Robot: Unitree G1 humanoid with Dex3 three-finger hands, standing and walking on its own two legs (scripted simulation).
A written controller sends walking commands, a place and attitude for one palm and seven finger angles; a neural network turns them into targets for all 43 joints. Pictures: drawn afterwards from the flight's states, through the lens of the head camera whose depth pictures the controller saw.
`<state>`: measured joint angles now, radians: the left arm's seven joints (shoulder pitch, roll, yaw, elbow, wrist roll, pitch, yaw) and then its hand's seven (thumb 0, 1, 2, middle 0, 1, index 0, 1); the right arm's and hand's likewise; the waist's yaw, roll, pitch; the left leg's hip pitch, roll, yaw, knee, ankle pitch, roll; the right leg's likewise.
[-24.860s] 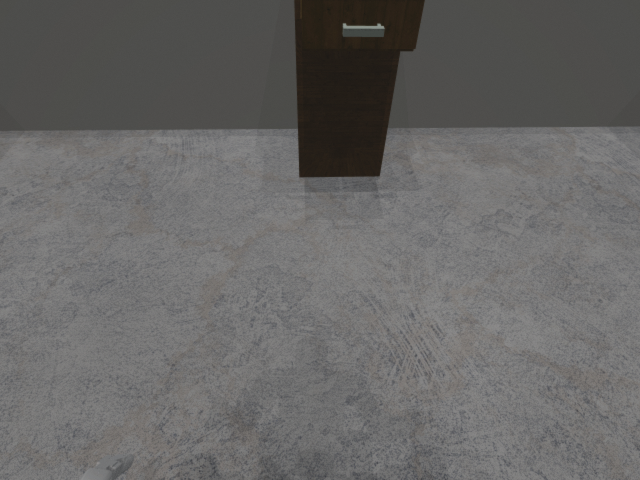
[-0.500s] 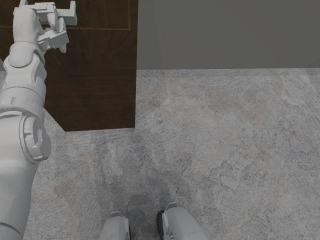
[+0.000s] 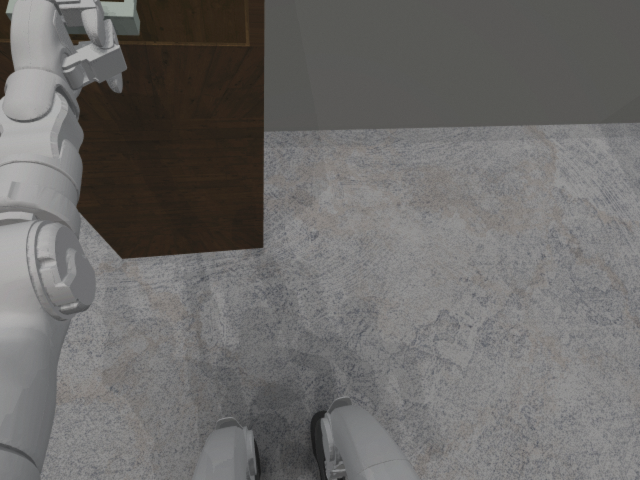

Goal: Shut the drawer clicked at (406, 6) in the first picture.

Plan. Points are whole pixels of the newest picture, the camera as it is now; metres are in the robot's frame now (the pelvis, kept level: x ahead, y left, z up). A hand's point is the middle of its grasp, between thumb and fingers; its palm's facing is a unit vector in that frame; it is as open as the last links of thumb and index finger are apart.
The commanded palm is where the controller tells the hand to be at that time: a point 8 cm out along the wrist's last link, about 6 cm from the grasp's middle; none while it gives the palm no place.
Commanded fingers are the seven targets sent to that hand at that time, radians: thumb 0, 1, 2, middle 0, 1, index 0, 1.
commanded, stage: pull the fist back off the drawer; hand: left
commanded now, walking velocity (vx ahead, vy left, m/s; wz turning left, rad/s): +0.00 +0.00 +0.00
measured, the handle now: (79, 4) +0.66 +0.18 +0.11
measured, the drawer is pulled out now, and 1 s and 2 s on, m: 0.00 0.00 0.00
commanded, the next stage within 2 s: draw the hand back to the body in 0.32 s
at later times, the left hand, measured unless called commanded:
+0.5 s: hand (122, 56) +0.56 +0.13 +0.12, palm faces +0.00 -1.00 -0.02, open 3.3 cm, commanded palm +0.51 +0.18 +0.13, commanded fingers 0.00 0.90 0.90 -1.40 -1.60 -1.40 -1.60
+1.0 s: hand (22, 178) +0.39 +0.17 +0.18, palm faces +0.05 -0.99 -0.12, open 3.3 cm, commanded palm +0.35 +0.22 +0.18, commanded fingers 0.00 0.90 0.90 -1.40 -1.60 -1.40 -1.60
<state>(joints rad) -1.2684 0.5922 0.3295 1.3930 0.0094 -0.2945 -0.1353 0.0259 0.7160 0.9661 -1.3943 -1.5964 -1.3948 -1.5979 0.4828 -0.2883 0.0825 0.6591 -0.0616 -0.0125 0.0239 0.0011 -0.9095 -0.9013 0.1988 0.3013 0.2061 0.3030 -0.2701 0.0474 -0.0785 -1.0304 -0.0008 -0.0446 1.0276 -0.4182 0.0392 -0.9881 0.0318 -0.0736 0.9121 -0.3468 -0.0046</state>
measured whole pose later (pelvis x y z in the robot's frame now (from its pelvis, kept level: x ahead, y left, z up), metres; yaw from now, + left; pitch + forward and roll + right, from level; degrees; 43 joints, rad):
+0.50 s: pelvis +0.05 -0.01 +0.02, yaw -2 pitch +20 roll -2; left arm -0.90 0.41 0.38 1.10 -0.06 -0.34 -0.13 0.02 0.90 0.90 -1.39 -1.60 -1.39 -1.60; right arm 0.44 -0.27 0.03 0.60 -0.02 0.07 0.05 0.00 -0.91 -0.90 0.20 0.30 0.21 0.30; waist -0.17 0.05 -0.12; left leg -0.79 0.02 0.01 0.91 -0.46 0.03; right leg -0.79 0.05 -0.01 0.84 -0.39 -0.01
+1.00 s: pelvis +0.04 -0.02 +0.05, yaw +0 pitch +4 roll -1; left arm -0.23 0.31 0.19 0.34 -0.18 -0.12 -0.16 0.02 0.90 0.90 -1.40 -1.60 -1.40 -1.60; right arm 0.22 -0.27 0.03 0.55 0.06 0.00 -0.04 0.01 -0.91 -0.90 0.20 0.30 0.20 0.30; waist -0.01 0.05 -0.08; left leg -0.37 -0.01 -0.01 0.67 -0.37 0.02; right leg -0.38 0.03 -0.03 0.64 -0.33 -0.03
